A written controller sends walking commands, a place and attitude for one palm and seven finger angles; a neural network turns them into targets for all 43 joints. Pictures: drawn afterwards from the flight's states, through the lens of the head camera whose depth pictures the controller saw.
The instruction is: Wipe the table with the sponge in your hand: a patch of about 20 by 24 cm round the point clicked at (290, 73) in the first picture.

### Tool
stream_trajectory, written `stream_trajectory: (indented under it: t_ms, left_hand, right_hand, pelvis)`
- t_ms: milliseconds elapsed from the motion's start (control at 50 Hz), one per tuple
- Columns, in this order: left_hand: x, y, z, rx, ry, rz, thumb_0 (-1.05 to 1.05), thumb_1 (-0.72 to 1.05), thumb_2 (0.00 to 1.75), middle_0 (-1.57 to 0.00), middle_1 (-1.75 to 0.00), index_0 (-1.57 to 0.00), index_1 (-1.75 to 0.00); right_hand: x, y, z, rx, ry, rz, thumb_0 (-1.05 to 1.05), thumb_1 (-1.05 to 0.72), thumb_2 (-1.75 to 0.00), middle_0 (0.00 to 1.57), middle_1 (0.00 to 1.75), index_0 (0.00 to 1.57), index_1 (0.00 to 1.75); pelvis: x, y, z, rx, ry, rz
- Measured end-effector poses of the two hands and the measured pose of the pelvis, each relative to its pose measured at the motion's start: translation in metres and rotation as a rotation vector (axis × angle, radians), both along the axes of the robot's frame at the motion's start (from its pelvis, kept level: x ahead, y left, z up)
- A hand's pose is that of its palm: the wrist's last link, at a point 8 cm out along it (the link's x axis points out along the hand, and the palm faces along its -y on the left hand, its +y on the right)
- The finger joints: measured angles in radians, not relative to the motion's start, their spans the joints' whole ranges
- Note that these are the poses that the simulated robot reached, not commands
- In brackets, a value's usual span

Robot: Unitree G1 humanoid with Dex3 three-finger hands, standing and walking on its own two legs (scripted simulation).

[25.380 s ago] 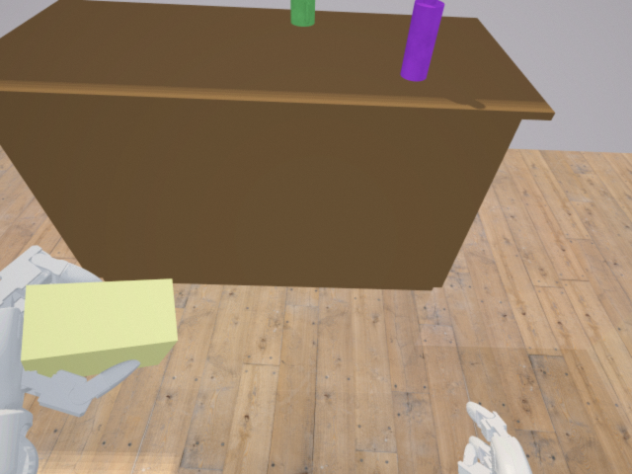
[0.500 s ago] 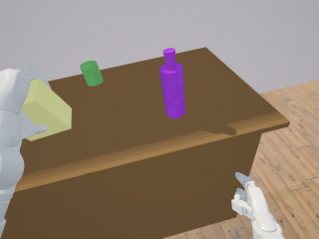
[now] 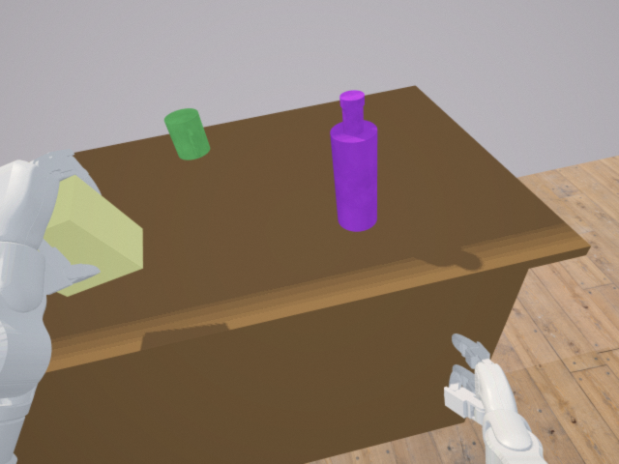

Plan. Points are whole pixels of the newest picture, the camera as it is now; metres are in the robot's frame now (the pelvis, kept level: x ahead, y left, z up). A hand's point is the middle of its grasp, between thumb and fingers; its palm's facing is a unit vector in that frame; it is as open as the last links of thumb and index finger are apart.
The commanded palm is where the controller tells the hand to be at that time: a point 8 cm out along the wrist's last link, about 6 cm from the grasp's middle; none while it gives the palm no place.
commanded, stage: move the sponge above the wiping area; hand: left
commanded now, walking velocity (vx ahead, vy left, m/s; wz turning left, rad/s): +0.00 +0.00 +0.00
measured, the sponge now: (83, 247) +0.25 +0.32 +0.20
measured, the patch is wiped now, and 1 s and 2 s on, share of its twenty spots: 0.00 0.00 0.05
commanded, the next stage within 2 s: none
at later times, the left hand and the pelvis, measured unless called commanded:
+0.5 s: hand (63, 264) +0.23 +0.33 +0.20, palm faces +0.19 -0.09 -0.98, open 10.2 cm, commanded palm +0.19 +0.31 +0.28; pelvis +0.00 +0.00 +0.00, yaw +0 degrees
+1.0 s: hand (85, 280) +0.24 +0.34 +0.15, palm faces -0.05 -0.06 -1.00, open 10.2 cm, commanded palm +0.20 +0.33 +0.26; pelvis +0.00 +0.00 +0.00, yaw +0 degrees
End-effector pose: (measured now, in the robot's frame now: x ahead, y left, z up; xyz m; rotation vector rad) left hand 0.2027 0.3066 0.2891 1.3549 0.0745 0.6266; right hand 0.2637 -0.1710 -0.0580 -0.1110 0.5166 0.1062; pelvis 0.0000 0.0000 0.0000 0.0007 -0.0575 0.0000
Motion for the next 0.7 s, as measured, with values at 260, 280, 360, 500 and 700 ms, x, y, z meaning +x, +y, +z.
stream_trajectory:
  t_ms: [260, 280, 360, 500, 700]
  left_hand:
    - [0.011, -0.04, -0.026, 0.126, 0.091, -0.195, 0.0, -0.53, 1.02, -0.73, -1.3, -0.76, -1.29]
    - [0.01, -0.034, -0.014, 0.141, 0.058, -0.165, 0.0, -0.53, 1.02, -0.73, -1.3, -0.76, -1.29]
    - [0.003, -0.004, 0.018, 0.121, -0.025, -0.015, 0.0, -0.53, 1.02, -0.73, -1.3, -0.76, -1.29]
    - [-0.002, 0.019, -0.043, -0.03, 0.198, 0.078, 0.01, -0.53, 1.02, -0.73, -1.31, -0.76, -1.29]
    - [0.007, -0.014, -0.057, 0.155, 0.261, -0.153, 0.0, -0.52, 1.02, -0.73, -1.3, -0.76, -1.29]
  right_hand:
    - [-0.002, 0.004, 0.001, -0.063, -0.012, 0.031, 0.02, -0.9, -0.9, 0.2, 0.3, 0.19, 0.29]
    - [-0.002, 0.004, 0.001, -0.057, -0.007, 0.031, 0.02, -0.9, -0.9, 0.2, 0.3, 0.19, 0.29]
    - [-0.004, 0.0, -0.001, -0.024, 0.014, 0.015, 0.02, -0.9, -0.9, 0.2, 0.3, 0.19, 0.29]
    - [-0.013, -0.016, -0.004, -0.03, 0.011, -0.029, 0.02, -0.9, -0.9, 0.2, 0.3, 0.2, 0.29]
    - [-0.017, -0.022, -0.006, -0.14, -0.001, -0.024, 0.02, -0.9, -0.9, 0.2, 0.3, 0.2, 0.29]
  pelvis:
    - [0.001, 0.002, -0.002, 0.001, -0.017, -0.016]
    - [0.001, 0.002, -0.001, 0.0, -0.018, -0.017]
    - [0.0, 0.0, 0.0, -0.002, -0.01, -0.017]
    - [-0.005, -0.003, -0.001, -0.003, 0.005, -0.001]
    - [-0.003, -0.006, -0.003, -0.007, -0.025, 0.009]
